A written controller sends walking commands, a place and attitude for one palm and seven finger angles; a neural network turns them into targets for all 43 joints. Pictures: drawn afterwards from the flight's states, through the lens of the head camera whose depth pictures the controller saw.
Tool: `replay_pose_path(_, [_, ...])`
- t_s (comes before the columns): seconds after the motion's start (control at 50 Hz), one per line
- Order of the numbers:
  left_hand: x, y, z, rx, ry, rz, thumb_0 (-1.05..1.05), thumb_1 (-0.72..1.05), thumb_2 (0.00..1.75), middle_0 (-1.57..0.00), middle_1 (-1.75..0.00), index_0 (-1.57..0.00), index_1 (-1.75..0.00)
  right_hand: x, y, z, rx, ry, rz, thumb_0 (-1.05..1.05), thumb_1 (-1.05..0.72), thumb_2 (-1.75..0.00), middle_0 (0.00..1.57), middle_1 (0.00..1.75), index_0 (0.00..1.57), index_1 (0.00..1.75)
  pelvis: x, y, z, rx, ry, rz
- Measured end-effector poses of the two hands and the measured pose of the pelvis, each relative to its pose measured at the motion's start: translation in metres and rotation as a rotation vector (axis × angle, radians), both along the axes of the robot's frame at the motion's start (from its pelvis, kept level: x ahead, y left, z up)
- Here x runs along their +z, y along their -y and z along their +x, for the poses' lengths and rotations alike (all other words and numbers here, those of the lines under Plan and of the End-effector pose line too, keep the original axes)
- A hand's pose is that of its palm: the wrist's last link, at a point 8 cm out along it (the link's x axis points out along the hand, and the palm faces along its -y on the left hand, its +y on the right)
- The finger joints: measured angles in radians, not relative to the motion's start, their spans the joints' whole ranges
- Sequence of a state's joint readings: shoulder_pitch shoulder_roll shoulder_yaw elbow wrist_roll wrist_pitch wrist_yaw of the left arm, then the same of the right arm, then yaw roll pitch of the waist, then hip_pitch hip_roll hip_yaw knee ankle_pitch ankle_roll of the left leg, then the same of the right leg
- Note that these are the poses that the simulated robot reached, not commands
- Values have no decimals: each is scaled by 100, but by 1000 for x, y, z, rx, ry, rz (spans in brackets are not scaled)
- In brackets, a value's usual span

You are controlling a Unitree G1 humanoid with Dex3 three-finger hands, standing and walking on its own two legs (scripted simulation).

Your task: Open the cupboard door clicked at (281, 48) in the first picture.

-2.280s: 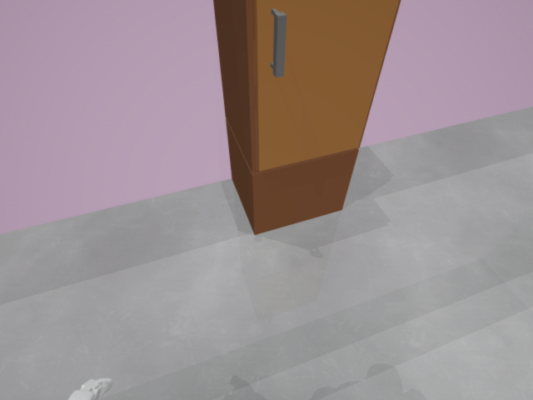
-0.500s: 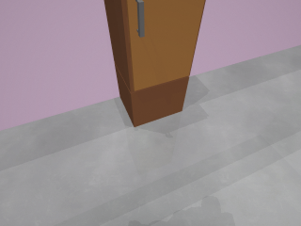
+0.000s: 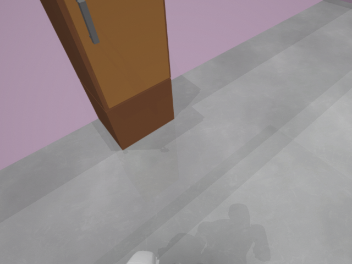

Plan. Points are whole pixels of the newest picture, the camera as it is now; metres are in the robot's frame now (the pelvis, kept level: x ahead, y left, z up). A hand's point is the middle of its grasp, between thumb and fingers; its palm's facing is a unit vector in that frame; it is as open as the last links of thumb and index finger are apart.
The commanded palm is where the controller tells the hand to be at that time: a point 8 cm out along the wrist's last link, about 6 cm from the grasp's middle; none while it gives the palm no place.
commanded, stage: walk to a spot facing it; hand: left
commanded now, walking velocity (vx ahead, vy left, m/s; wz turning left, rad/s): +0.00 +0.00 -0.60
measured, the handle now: (87, 21) +0.88 +0.43 +0.11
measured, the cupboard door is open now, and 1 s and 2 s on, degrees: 0 0 0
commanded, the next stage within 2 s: turn to face it in 1.88 s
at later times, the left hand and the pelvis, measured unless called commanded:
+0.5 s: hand out of the picture +0.09 +0.28 -0.17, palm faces -0.22 -0.95 -0.23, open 7.4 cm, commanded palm none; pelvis -0.02 +0.08 +0.00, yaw -18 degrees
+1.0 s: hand (183, 221) +0.26 +0.02 -0.16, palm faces -0.63 -0.76 -0.19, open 7.4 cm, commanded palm none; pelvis +0.03 -0.03 -0.02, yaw -36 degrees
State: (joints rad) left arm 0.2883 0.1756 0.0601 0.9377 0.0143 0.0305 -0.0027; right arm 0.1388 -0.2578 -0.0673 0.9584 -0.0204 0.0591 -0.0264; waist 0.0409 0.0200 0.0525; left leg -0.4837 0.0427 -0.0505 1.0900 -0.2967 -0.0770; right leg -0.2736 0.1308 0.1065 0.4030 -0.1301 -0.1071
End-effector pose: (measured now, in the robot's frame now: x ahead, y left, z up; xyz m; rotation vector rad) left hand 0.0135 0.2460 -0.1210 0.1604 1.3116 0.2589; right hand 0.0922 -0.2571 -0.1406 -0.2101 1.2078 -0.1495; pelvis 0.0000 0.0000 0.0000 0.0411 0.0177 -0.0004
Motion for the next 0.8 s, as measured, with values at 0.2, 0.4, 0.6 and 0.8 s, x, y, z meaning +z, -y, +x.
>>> replay_pose_path(0.2, [-6,-26,29,-120,36,-5,0,90,90,-21,-30,-21,-30,15,-7,-27,-94,52,-45,0,-91,-90,20,30,20,30,-1,-21,-10,-113,-5,-22])
replay_pose_path(0.4, [-20,-72,68,-254,65,-32,1,91,90,-20,-30,-20,-30,29,-54,-85,-217,74,-83,0,-91,-90,20,30,20,30,-4,-66,-23,-223,-7,-51])
replay_pose_path(0.6, [-17,-80,96,-426,-4,-52,0,91,90,-20,-30,-20,-29,30,-94,-157,-401,15,-60,0,-90,-90,21,30,20,30,3,-82,-16,-398,-8,-73])
replay_pose_path(0.8, [-17,23,175,-657,26,-119,1,91,90,-20,-30,-20,-29,18,-128,-259,-662,-207,40,0,-90,-90,21,30,20,30,2,-50,0,-538,-20,-60])
